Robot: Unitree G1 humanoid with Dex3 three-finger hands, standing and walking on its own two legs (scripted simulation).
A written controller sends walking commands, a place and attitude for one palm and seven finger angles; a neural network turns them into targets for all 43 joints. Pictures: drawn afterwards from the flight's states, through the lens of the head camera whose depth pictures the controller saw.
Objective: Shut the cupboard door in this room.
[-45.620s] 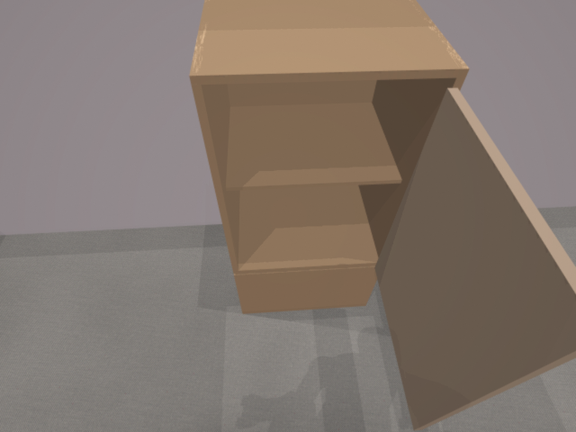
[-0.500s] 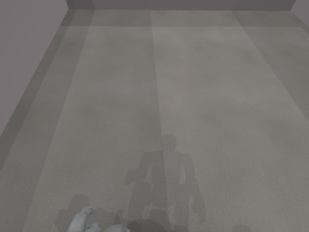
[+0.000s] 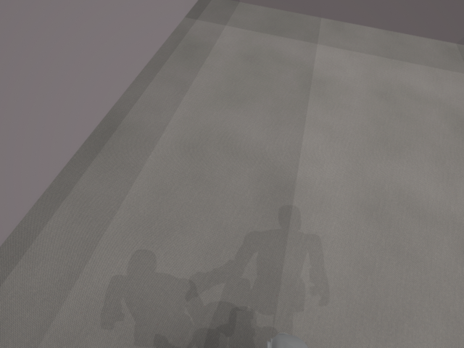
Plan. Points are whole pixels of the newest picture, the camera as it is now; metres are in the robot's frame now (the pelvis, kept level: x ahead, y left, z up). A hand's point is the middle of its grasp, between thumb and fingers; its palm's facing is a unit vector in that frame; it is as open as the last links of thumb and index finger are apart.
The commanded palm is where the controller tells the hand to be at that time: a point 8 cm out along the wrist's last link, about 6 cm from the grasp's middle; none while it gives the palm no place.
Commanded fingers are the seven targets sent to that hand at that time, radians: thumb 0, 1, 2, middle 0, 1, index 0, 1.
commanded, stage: turn to face it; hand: left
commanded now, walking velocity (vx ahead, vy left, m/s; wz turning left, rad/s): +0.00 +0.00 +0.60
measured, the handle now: out of the picture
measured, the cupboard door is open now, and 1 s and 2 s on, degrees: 49 49 49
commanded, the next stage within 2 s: none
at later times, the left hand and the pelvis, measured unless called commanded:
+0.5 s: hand out of the picture +0.00 +0.11 -0.15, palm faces +0.37 -0.89 -0.26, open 7.4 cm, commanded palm none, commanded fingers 0.00 0.90 0.90 -0.20 -0.30 -0.20 -0.30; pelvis -0.01 -0.10 +0.00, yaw +22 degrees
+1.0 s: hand out of the picture -0.14 +0.16 -0.17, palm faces +0.65 -0.72 -0.25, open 7.4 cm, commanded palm none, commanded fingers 0.00 0.90 0.90 -0.20 -0.30 -0.20 -0.30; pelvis -0.06 -0.06 +0.00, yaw +39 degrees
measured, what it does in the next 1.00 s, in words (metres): steps on the spot, turning left: right foot, then left foot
